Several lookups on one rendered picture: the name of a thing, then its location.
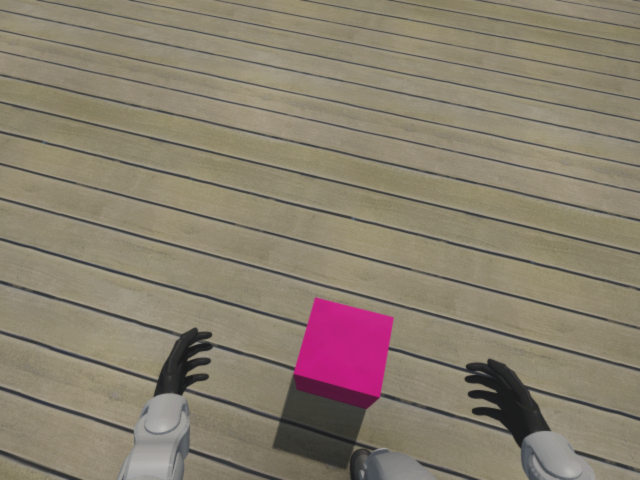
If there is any left robot forearm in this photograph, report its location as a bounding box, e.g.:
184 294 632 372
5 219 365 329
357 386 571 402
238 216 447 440
116 393 190 480

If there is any robot left hand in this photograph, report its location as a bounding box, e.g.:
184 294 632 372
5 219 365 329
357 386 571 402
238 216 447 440
154 328 213 397

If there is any right robot forearm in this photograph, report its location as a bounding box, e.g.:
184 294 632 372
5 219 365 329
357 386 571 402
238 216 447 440
521 431 596 480

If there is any carton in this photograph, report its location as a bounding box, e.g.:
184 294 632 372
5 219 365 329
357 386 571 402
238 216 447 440
294 297 394 409

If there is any right robot shin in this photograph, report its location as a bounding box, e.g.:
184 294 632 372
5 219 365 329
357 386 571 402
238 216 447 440
364 448 390 465

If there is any right robot foot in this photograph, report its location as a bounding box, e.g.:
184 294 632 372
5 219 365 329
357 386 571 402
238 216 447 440
350 449 371 480

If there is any robot right hand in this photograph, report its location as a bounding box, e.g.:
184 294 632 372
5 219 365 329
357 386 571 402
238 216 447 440
465 359 551 448

